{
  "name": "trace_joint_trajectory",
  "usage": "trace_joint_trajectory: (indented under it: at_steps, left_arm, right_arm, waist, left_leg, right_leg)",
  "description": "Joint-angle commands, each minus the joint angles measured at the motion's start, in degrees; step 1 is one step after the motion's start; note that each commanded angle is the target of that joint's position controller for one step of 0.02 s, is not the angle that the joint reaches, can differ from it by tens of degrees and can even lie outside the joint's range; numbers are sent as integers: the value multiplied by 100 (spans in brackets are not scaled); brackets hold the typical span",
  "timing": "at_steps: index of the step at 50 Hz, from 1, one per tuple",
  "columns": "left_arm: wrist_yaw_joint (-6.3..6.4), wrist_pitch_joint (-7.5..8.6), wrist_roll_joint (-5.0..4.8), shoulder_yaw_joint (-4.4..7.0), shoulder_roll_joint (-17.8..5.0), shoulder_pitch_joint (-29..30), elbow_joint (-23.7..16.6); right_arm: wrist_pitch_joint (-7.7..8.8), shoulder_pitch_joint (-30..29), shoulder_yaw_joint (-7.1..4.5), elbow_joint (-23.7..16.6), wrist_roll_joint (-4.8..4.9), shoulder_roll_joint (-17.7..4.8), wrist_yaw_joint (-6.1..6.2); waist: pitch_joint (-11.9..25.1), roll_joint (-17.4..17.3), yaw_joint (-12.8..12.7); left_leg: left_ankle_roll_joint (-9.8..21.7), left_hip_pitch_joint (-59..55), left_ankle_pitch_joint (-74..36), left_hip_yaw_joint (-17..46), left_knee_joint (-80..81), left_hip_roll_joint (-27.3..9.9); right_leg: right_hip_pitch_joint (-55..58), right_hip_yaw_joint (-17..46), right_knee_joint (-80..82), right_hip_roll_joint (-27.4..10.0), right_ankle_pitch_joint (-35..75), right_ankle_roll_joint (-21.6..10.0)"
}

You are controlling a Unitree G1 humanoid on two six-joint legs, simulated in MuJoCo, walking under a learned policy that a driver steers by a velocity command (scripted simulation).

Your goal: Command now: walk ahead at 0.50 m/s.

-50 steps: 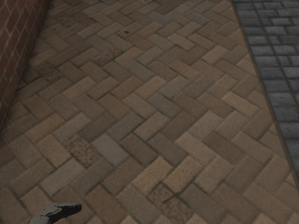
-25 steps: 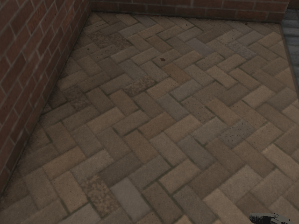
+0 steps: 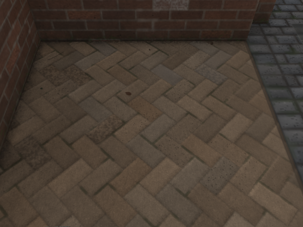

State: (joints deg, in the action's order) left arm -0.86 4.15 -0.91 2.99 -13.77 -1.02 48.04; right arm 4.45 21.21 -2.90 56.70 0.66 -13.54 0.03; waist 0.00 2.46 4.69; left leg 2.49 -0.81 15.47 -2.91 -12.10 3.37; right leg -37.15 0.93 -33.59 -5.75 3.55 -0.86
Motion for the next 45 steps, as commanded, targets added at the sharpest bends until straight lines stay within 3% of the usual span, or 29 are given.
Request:
trace_joint_trajectory:
  at_steps: [1,3,4,5,6,7,8,9,10,11,13,15,18,22,27,30,31,32,33,34,35,36,37,38,40,42,45]
  left_arm:
    - [-120,141,-31,30,-388,830,-602]
    - [-152,176,-24,100,-584,433,-538]
    - [-140,185,0,195,-745,-197,-352]
    - [-98,188,32,344,-1059,-1240,-34]
    - [-46,175,149,477,-1606,-2168,125]
    - [-65,131,70,429,-1524,-2395,210]
    - [-49,125,25,299,-1097,-2155,166]
    - [-26,125,14,242,-937,-1617,56]
    - [-32,128,63,189,-782,-1214,-16]
    - [-55,149,123,144,-625,-978,-39]
    - [-89,190,148,118,-518,-908,17]
    - [-56,222,128,152,-676,-1041,111]
    - [45,195,119,182,-814,-1355,253]
    - [109,160,57,180,-883,-1695,405]
    - [132,55,-3,222,-965,-2157,684]
    - [167,-30,-21,274,-1079,-2044,717]
    - [174,-57,-31,282,-1114,-1901,689]
    - [178,-84,-18,237,-992,-1841,663]
    - [176,-81,72,134,-771,-1919,533]
    - [109,49,75,-91,15,-2644,513]
    - [83,172,-72,47,-578,-2316,597]
    - [77,233,-215,146,-897,-1768,416]
    - [116,229,-209,151,-883,-1466,347]
    - [159,179,-133,189,-829,-1326,330]
    - [165,0,-117,211,-594,-1606,401]
    - [167,-122,-123,208,-427,-1590,365]
    - [155,-174,-65,239,-427,-1226,204]
  right_arm:
    - [-43,288,-218,-66,29,-988,51]
    - [-90,130,-253,-86,39,-1088,69]
    - [-116,-12,-248,-119,51,-1083,76]
    - [-124,-65,-190,-185,17,-932,80]
    - [-50,326,-46,-340,-63,-499,50]
    - [93,618,73,-257,-54,-172,-1]
    - [189,88,-100,-329,110,-790,-31]
    - [242,-390,-134,-487,186,-925,-29]
    - [238,-628,-148,-519,135,-881,11]
    - [181,-633,-182,-515,70,-805,44]
    - [32,-388,-170,-462,48,-540,57]
    - [-44,-525,-176,-526,17,-490,74]
    - [-46,-1121,-188,-731,-55,-506,64]
    - [-2,-1893,-117,-946,-24,-369,-14]
    - [48,-2623,-56,-1242,36,-413,-157]
    - [109,-2391,-108,-1262,46,-615,-234]
    - [123,-1946,-181,-1145,31,-748,-229]
    - [122,-1029,-321,-844,9,-993,-196]
    - [124,49,-453,-623,-72,-1426,-132]
    - [91,376,-524,-515,-65,-1811,-134]
    - [89,377,-372,-564,-27,-1249,-121]
    - [113,-95,-299,-640,-31,-1019,-84]
    - [134,-546,-241,-732,-63,-855,-70]
    - [163,-857,-189,-746,-103,-650,-83]
    - [216,-1045,-143,-695,-177,-461,-102]
    - [254,-993,-180,-610,-169,-583,-76]
    - [249,-826,-233,-508,-198,-739,20]
  waist:
    - [-428,-634,-20]
    - [-178,-785,-308]
    - [187,-804,-664]
    - [844,-677,-1078]
    - [1823,258,-1136]
    - [2449,1249,-1051]
    - [1837,834,-1139]
    - [1054,570,-1017]
    - [621,163,-844]
    - [339,117,-632]
    - [261,252,-384]
    - [97,192,-325]
    - [-75,67,-444]
    - [-224,86,-680]
    - [-463,88,-891]
    - [-288,232,-637]
    - [-18,288,-362]
    - [521,188,42]
    - [1370,-393,370]
    - [2117,-1926,14]
    - [2114,-1469,255]
    - [1253,-1206,206]
    - [807,-776,23]
    - [428,-647,-137]
    - [236,-831,-434]
    - [40,-713,-525]
    - [-132,-547,-491]
  left_leg:
    - [811,-283,-2148,789,-19,-1811]
    - [690,-406,-3241,742,-498,-1832]
    - [582,-314,-4142,571,-1163,-1656]
    - [413,309,-4164,339,-2339,-1346]
    - [51,2373,-2231,14,-4525,-714]
    - [-93,3748,1720,568,-5817,1]
    - [4,4399,1672,975,-6387,-345]
    - [76,4610,1109,771,-6329,-649]
    - [71,4379,601,645,-6041,-891]
    - [58,4045,287,655,-5721,-1063]
    - [22,3556,26,676,-5383,-1192]
    - [-73,3713,-291,625,-5011,-1232]
    - [-214,4151,-1183,604,-4068,-1242]
    - [-228,3894,-2124,394,-2756,-1025]
    - [-102,4038,-1810,355,-1977,-870]
    - [123,3466,-1175,241,-1726,-691]
    - [229,2759,-1095,59,-1619,-497]
    - [386,1504,-1195,-50,-1582,-350]
    - [747,-388,-1388,1049,-1767,-1328]
    - [1651,-2300,-392,3734,-1121,-2669]
    - [1550,-2190,340,4225,-652,-2641]
    - [1252,-1447,264,3336,-546,-2493]
    - [1067,-592,-65,2632,-379,-2302]
    - [950,142,-392,2115,-150,-2103]
    - [823,842,-714,1445,211,-1881]
    - [838,1065,-1120,966,433,-1865]
    - [806,898,-1669,396,527,-1836]
  right_leg:
    - [-215,-81,343,122,-408,-149]
    - [530,-232,513,332,-804,-324]
    - [1440,-404,657,529,-763,-458]
    - [2993,-255,502,409,-514,-677]
    - [5400,1714,384,-1034,-578,-1385]
    - [6297,3837,1251,-1772,-1411,-1896]
    - [5885,3507,1466,-1546,-1951,-1624]
    - [4980,2695,1621,-1369,-1725,-1403]
    - [4089,2127,1829,-1155,-1304,-1305]
    - [3406,1700,2040,-945,-957,-1222]
    - [2823,1296,2367,-758,-790,-1215]
    - [2639,988,2563,-716,-462,-1276]
    - [2802,687,2669,-665,-92,-1236]
    - [2906,258,2715,-473,-156,-1043]
    - [3783,299,2396,-811,-173,-1012]
    - [4135,327,1900,-972,764,-864]
    - [4101,205,1404,-863,1700,-771]
    - [3810,-22,388,-558,2255,-625]
    - [2563,-229,-1378,-195,879,-422]
    - [252,-180,-3407,903,-3035,-49]
    - [-379,688,-4173,732,-3679,-119]
    - [-775,646,-4320,444,-3241,-213]
    - [-596,490,-4093,114,-2681,-231]
    - [-357,459,-3755,-60,-2322,-219]
    - [216,538,-3437,-241,-1954,-226]
    - [124,560,-3212,-276,-1721,-186]
    - [-393,672,-2601,-228,-949,-87]
